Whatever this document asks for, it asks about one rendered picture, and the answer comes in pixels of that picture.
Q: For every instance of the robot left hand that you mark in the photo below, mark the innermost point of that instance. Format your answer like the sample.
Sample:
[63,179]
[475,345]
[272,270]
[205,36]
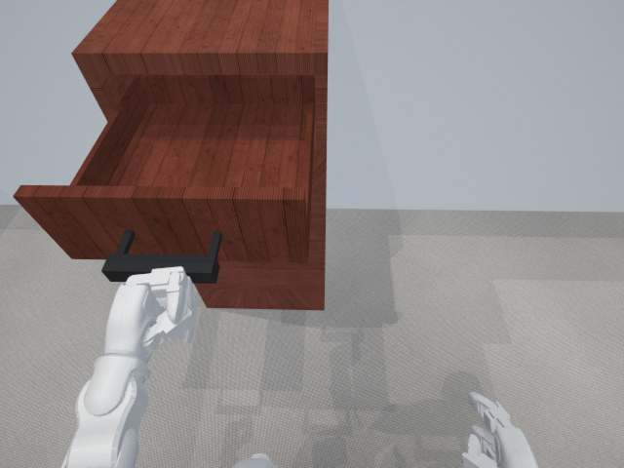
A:
[135,308]

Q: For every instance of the cabinet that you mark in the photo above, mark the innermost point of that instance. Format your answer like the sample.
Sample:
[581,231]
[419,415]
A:
[226,37]

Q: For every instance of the left robot forearm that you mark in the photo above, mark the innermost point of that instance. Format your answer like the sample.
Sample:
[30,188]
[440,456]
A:
[109,409]

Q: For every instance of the robot right hand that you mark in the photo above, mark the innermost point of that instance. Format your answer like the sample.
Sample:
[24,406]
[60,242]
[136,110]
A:
[508,448]

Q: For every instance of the handle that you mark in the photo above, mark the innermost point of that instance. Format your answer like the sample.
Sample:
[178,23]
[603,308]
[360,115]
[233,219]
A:
[202,269]

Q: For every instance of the drawer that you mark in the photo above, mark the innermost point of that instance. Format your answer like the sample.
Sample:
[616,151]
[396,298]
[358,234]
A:
[183,156]

